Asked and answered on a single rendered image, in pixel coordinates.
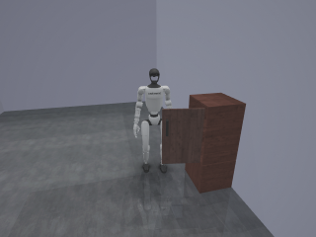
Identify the handle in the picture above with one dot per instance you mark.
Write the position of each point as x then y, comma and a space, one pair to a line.
167, 127

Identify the robot head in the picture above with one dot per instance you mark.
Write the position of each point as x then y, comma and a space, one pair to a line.
152, 73

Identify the robot torso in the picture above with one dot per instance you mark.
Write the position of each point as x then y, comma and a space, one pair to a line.
154, 103

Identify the cupboard door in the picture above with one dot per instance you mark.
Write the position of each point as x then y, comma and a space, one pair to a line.
184, 140

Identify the robot right forearm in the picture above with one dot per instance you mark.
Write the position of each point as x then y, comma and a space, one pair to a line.
137, 114

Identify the right robot upper arm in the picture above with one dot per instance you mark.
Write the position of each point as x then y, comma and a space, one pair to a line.
141, 91

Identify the robot right hand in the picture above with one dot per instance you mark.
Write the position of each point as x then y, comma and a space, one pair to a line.
135, 127

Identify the left robot upper arm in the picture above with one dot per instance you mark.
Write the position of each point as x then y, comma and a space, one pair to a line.
167, 95

